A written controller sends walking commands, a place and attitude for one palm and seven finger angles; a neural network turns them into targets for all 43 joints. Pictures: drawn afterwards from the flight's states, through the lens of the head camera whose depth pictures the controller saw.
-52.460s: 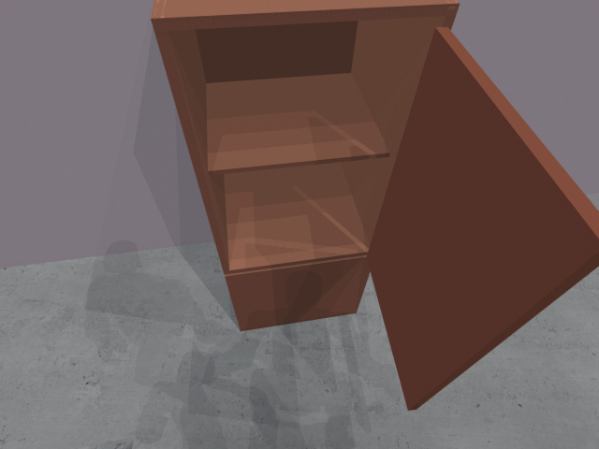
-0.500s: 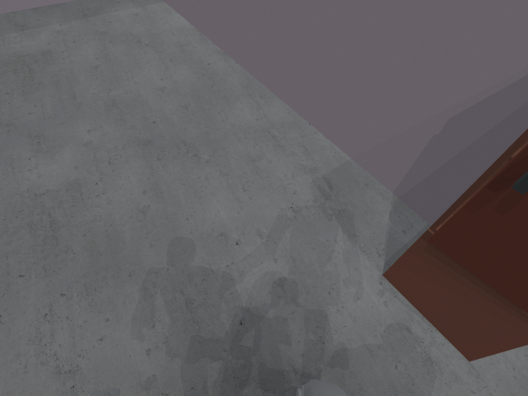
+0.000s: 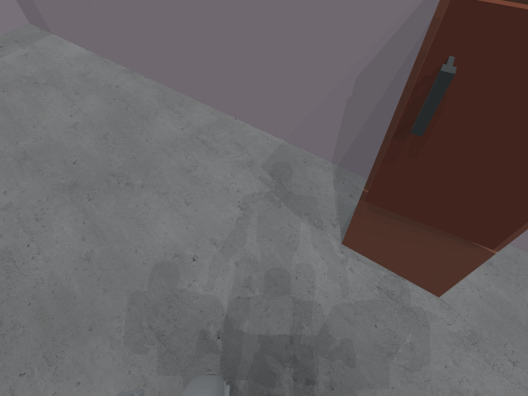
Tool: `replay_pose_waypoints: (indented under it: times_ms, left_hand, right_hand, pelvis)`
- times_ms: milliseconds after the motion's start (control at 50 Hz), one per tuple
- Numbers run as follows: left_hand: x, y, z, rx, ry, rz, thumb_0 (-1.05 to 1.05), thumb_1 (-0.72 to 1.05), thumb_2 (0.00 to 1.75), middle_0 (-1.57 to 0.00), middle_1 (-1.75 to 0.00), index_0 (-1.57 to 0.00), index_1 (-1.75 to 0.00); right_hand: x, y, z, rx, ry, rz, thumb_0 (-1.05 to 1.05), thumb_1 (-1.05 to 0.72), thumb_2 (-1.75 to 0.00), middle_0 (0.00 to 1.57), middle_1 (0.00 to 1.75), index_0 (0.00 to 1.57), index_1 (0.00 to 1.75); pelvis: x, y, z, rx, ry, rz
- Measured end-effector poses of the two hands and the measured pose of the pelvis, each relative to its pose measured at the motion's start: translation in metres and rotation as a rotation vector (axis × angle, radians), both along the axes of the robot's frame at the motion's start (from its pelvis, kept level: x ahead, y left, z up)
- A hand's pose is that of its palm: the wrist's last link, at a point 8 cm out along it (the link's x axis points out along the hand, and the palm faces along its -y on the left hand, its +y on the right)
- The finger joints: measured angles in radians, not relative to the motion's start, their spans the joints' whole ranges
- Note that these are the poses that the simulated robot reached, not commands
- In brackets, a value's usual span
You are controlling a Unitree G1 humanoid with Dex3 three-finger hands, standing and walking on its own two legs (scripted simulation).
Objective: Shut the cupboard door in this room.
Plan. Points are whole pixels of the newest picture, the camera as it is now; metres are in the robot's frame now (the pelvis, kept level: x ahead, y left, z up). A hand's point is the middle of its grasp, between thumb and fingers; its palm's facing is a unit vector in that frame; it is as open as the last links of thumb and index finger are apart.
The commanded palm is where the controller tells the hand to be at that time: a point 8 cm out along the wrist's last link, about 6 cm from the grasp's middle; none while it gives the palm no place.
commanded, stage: turn to face it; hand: left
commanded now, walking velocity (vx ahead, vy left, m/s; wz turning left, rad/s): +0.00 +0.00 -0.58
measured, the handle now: (433, 97) +0.65 -0.30 +0.07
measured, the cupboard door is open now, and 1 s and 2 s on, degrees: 7 7 7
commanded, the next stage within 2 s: take the last steps up to it in 0.48 s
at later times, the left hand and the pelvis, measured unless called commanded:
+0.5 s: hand (164, 373) +0.17 +0.19 -0.16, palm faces -0.24 -0.94 -0.25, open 7.4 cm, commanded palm none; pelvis +0.02 +0.01 -0.01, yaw -15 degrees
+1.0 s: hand (191, 365) +0.19 +0.15 -0.18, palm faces -0.37 -0.92 -0.14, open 7.4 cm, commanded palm none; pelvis +0.08 -0.02 +0.00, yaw -22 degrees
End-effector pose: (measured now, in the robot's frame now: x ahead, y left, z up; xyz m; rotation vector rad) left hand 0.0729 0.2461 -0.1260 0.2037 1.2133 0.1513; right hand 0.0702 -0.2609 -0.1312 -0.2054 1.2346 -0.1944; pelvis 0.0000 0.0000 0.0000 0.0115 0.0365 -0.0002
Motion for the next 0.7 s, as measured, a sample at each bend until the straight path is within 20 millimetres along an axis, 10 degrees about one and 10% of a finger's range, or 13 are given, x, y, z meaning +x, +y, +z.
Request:
replay_pose_waypoints:
  times_ms: [140,300,560,700]
  left_hand:
    - [0.007,0.027,-0.027,-0.032,0.055,-0.019,0.01,0.90,0.90,-0.21,-0.30,-0.20,-0.30]
    - [0.044,0.041,-0.017,-0.029,0.051,-0.108,0.01,0.90,0.90,-0.20,-0.30,-0.20,-0.30]
    - [0.108,-0.026,-0.001,0.024,-0.064,-0.303,0.01,0.90,0.90,-0.20,-0.30,-0.20,-0.30]
    - [0.098,-0.047,0.006,0.005,-0.025,-0.312,0.01,0.90,0.90,-0.21,-0.30,-0.20,-0.30]
  right_hand:
    - [0.024,0.025,0.008,-0.045,-0.104,-0.026,0.00,-0.90,-0.89,0.20,0.30,0.20,0.30]
    - [-0.007,0.042,0.020,-0.051,-0.067,-0.085,0.00,-0.90,-0.89,0.20,0.30,0.20,0.30]
    - [-0.102,0.010,-0.026,0.035,0.097,-0.329,0.00,-0.90,-0.89,0.20,0.30,0.20,0.30]
    - [-0.105,0.005,-0.013,0.049,0.108,-0.354,0.00,-0.91,-0.89,0.19,0.30,0.20,0.30]
  pelvis:
    - [0.012,0.027,-0.012,-0.026,0.005,-0.080]
    - [0.017,0.034,0.001,-0.052,-0.010,-0.165]
    - [0.021,0.002,-0.014,-0.021,-0.026,-0.277]
    - [0.027,-0.005,0.000,-0.003,-0.020,-0.295]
